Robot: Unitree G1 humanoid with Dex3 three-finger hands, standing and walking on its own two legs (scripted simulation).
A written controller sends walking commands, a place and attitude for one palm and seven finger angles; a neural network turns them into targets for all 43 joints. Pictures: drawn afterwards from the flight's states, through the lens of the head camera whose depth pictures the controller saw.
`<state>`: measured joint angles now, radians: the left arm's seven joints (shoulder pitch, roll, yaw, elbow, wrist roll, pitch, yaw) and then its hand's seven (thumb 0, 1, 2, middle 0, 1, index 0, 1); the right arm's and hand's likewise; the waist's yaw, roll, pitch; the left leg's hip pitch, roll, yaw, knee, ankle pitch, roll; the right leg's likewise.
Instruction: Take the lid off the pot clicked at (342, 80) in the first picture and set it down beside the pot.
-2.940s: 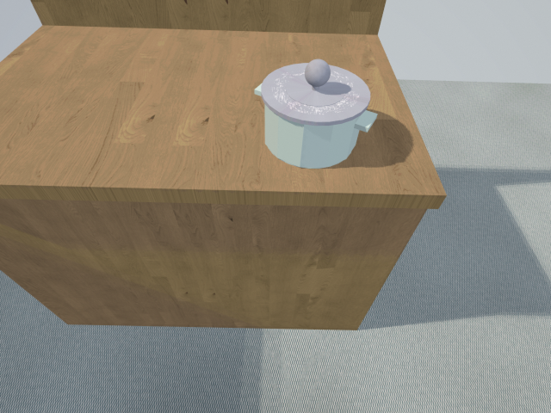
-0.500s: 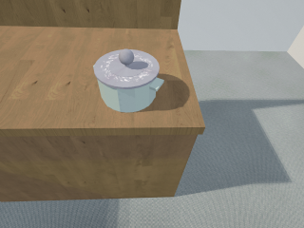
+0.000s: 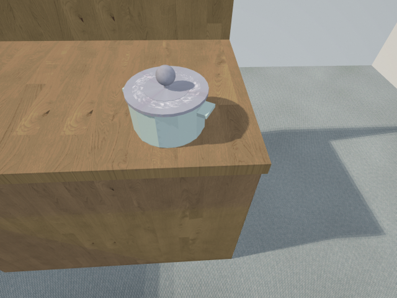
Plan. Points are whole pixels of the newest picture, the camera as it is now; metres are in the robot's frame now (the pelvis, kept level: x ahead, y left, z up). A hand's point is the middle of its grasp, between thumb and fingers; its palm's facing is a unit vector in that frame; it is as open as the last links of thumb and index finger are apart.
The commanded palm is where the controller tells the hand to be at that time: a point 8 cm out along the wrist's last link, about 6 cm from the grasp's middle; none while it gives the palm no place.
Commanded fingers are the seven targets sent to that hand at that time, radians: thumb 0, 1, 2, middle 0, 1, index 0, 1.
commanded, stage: look again from close up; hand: left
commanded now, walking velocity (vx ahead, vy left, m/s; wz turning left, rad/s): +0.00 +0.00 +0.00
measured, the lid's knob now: (165, 75) +0.56 +0.12 +0.17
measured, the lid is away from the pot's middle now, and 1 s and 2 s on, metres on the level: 0.00 0.00 0.00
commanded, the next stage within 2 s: shuffle to correct the standing spot in 0.98 s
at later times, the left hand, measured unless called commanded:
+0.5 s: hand out of the picture +0.00 +0.19 -0.18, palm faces +0.03 -0.98 -0.20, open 7.4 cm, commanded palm none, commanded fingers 0.00 0.90 0.90 -0.20 -0.30 -0.20 -0.30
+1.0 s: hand out of the picture -0.03 +0.17 -0.18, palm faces +0.03 -0.98 -0.17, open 7.4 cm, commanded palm none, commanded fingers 0.00 0.90 0.90 -0.20 -0.30 -0.20 -0.30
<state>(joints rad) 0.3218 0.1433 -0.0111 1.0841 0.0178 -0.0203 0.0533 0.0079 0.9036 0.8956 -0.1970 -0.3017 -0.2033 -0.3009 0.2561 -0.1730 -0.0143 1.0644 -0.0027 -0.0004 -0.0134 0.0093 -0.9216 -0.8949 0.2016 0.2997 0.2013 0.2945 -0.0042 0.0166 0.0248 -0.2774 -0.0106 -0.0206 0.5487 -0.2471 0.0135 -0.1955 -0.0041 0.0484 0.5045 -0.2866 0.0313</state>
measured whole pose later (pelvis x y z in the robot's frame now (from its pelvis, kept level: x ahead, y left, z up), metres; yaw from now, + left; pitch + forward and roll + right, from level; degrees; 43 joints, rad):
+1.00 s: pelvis -0.01 +0.00 +0.00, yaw +0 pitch -2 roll +0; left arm 0.34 0.17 -0.01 1.07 0.02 -0.02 0.04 0.01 0.90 0.90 -0.20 -0.30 -0.20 -0.30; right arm 0.25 -0.16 -0.01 1.10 0.00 -0.01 -0.01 0.01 -0.92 -0.89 0.20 0.30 0.20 0.29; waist 0.01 -0.03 0.03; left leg -0.26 -0.02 -0.02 0.48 -0.19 0.02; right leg -0.19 -0.02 0.05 0.47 -0.24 0.04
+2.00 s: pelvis +0.10 -0.09 +0.01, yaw +5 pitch -1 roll +2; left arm 0.28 0.14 0.03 1.00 0.02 -0.04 0.05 0.01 0.93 0.90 -0.20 -0.30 -0.20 -0.30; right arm 0.20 -0.18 -0.04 1.08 0.01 0.02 -0.04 0.01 -0.91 -0.90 0.20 0.30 0.20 0.29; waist 0.03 0.00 0.07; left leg -0.39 -0.02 0.02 0.86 -0.45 -0.03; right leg -0.18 0.02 -0.07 0.49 -0.30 -0.09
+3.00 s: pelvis +0.06 +0.00 +0.00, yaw +4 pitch +0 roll +0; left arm 0.36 0.17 0.00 1.00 0.02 0.02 0.03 0.01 0.90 0.90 -0.20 -0.30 -0.20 -0.30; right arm 0.30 -0.18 0.00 0.99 0.00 0.02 -0.01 0.01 -0.91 -0.90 0.20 0.30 0.20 0.29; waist 0.01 0.01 0.02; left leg -0.27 -0.09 0.03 0.45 -0.18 0.10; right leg -0.25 -0.02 0.06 0.48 -0.23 0.01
